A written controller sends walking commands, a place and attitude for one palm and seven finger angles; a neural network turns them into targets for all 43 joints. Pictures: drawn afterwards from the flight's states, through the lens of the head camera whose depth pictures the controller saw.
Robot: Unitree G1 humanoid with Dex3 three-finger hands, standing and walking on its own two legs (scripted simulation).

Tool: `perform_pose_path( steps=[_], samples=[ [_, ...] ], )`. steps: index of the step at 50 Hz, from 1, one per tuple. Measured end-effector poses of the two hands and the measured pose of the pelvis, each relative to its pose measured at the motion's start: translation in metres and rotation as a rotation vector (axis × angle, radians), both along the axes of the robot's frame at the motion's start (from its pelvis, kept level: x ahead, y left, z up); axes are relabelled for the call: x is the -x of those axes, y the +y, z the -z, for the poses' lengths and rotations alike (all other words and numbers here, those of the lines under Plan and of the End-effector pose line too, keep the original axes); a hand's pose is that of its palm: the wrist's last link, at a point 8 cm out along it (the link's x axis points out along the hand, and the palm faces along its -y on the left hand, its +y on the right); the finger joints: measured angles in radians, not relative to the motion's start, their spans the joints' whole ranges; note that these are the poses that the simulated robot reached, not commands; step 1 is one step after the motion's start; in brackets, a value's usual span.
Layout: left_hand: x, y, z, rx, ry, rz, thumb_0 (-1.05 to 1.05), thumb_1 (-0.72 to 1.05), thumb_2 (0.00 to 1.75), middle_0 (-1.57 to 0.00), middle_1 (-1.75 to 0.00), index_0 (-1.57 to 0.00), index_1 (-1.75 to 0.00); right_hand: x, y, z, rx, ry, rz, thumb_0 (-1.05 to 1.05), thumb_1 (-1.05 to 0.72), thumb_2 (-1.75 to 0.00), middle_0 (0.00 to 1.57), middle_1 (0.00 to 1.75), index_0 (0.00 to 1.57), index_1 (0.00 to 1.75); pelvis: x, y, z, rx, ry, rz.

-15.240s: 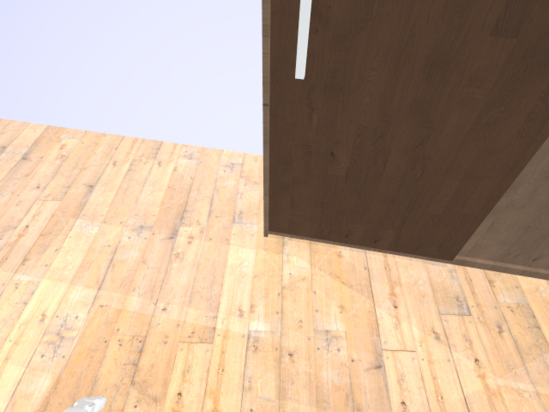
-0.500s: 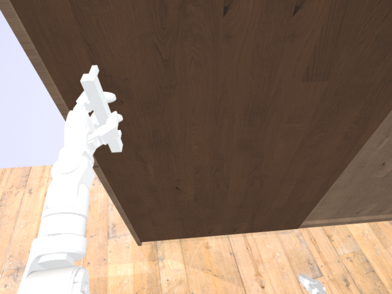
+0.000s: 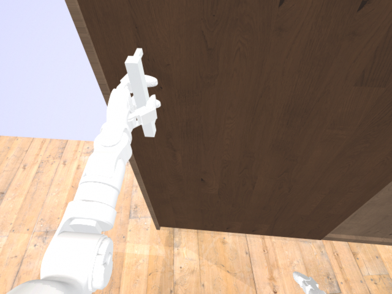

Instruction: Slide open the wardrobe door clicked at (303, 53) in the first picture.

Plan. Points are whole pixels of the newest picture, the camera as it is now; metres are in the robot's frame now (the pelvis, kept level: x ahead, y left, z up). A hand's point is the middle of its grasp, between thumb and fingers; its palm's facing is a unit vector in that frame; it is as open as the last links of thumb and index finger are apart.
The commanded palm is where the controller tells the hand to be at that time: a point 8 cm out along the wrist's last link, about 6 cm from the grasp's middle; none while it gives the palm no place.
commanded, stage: tug the door sideways, standing still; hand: left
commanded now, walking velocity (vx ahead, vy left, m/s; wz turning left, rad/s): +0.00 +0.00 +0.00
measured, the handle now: (145, 96) +0.48 +0.15 +0.14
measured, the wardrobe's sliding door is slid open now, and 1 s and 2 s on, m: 0.00 0.04 0.33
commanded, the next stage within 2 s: step sideways, sliding the door along in 0.02 s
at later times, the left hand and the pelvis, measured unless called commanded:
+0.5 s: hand (155, 110) +0.44 +0.12 +0.14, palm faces +0.23 -0.96 -0.17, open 6.3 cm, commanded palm +0.41 +0.11 +0.15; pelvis -0.02 -0.05 -0.02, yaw +1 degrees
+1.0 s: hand (177, 108) +0.45 +0.08 +0.14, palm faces +0.43 -0.89 -0.14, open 6.6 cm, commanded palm +0.41 +0.05 +0.15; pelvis +0.07 -0.18 -0.02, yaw +6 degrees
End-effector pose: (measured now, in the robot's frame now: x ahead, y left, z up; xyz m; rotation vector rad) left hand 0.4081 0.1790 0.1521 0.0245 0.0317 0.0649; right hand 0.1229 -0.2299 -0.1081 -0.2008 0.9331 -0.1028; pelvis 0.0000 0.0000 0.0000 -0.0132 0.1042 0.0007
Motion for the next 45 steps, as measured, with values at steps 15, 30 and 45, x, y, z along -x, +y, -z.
perform_pose_path(
  steps=[15,30,45],
  samples=[
    [0.001,0.0,-0.001,-0.142,-0.025,-0.023,-0.04,0.69,0.82,-0.39,-1.4,-0.28,-1.4,0.079,-0.016,0.019,0.029,0.083,0.131,0.0,-0.9,-0.9,0.2,0.3,0.21,0.3,0.03,-0.004,0.009,-0.006,-0.055,0.042],
    [0.004,-0.016,-0.001,-0.139,-0.019,-0.187,-0.02,0.71,0.85,-0.42,-1.39,-0.2,-1.4,0.047,-0.084,0.03,0.061,0.169,0.027,0.01,-0.91,-0.9,0.2,0.3,0.2,0.3,0.01,-0.065,0.008,-0.033,-0.137,-0.049],
    [0.001,-0.045,0.006,-0.115,-0.169,-0.257,0.0,0.69,0.86,-0.45,-1.4,-0.21,-1.4,-0.13,-0.087,0.006,-0.081,-0.096,-0.201,0.0,-0.91,-0.9,0.2,0.3,0.2,0.3,-0.046,-0.142,0.01,0.019,-0.161,-0.049]
  ],
)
